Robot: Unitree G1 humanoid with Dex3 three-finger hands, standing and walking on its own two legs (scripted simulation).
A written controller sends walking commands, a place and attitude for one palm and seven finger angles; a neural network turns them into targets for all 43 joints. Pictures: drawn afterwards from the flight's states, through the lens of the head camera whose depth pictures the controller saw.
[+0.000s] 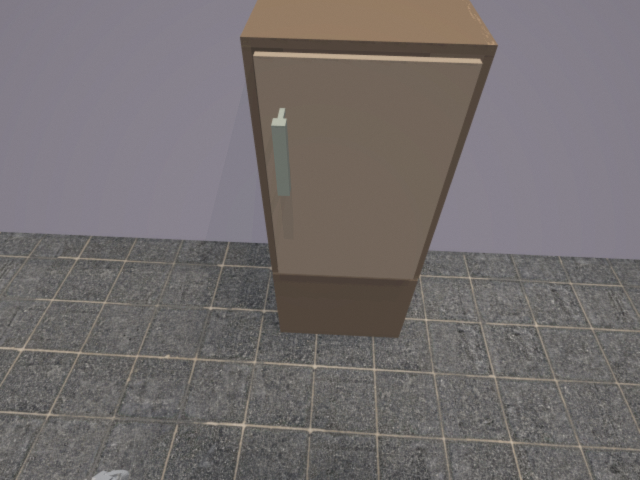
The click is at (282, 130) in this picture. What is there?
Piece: cupboard door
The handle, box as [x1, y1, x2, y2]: [271, 108, 290, 195]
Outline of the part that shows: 280,108 278,117 273,118 271,124 278,195 289,195 290,182 286,119 284,118 284,108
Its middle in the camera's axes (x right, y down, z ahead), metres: -0.07 -0.16 +0.74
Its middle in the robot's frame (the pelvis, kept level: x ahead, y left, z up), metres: +0.66 +0.11 +0.03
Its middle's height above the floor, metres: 0.81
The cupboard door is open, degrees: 0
